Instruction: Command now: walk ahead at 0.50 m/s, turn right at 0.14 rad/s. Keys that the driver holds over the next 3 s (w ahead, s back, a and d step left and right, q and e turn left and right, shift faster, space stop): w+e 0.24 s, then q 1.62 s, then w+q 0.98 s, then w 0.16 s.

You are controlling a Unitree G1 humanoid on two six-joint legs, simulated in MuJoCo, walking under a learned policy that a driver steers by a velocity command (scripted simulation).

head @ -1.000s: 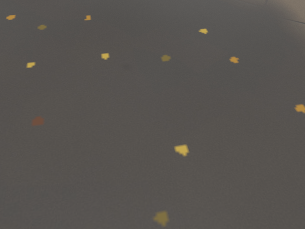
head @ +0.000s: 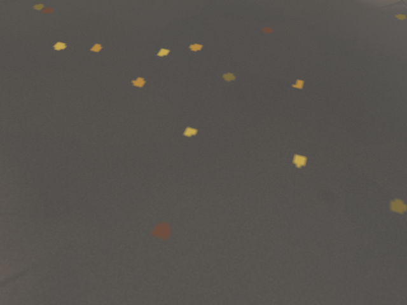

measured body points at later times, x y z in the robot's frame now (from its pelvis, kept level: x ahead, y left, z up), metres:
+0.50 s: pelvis +0.26 -0.07 -0.01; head +0.30 -0.09 +0.44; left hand +0.45 +0.16 -0.11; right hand +0.29 -0.36 -0.14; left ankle +0.20 +0.10 -0.65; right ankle +0.32 -0.17 -0.74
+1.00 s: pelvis +0.35 -0.03 +0.00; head +0.39 +0.01 +0.45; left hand +0.48 +0.28 -0.12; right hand +0.51 -0.30 -0.09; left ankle +0.37 +0.06 -0.74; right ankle +0.34 -0.18 -0.66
